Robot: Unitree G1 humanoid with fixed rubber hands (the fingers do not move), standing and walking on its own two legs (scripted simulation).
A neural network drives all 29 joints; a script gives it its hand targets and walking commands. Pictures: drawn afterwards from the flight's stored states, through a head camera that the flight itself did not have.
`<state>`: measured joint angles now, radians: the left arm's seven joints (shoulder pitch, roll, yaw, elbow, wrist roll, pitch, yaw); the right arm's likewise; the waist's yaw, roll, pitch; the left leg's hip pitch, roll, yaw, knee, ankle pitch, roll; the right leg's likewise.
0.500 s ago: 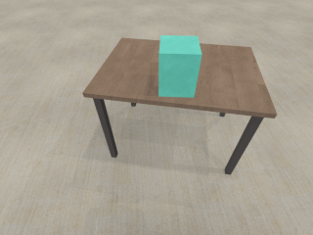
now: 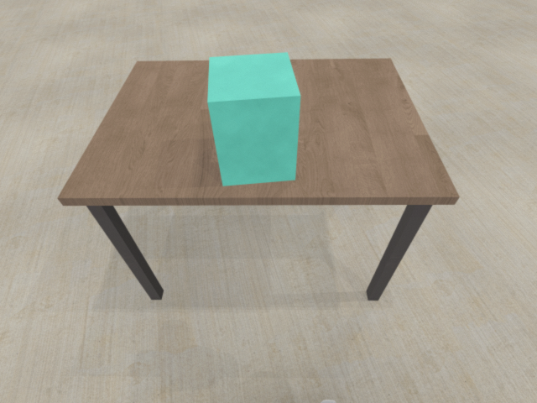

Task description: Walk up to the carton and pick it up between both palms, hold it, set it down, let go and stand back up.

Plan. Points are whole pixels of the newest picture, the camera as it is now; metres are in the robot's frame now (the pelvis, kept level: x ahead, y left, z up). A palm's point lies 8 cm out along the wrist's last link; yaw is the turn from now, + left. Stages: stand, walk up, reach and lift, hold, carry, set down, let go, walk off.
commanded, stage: walk up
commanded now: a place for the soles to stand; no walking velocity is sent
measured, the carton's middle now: (254, 121) +0.73 +0.04 +0.01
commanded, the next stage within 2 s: none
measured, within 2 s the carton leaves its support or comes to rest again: neither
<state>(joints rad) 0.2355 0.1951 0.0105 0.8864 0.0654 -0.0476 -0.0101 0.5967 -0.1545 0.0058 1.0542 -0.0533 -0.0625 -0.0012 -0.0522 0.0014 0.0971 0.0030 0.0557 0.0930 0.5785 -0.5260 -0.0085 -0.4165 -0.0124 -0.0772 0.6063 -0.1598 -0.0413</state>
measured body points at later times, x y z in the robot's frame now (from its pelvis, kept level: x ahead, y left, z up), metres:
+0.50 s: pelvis +0.17 +0.03 +0.00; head +0.19 +0.05 +0.45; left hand +0.14 +0.27 -0.15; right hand +0.27 -0.19 -0.13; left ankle +0.25 +0.15 -0.71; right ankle +0.12 -0.09 -0.69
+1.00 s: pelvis +0.17 +0.03 +0.01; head +0.19 +0.03 +0.46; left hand +0.25 +0.28 -0.12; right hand +0.22 -0.24 -0.12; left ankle +0.25 +0.15 -0.71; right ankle +0.18 -0.11 -0.71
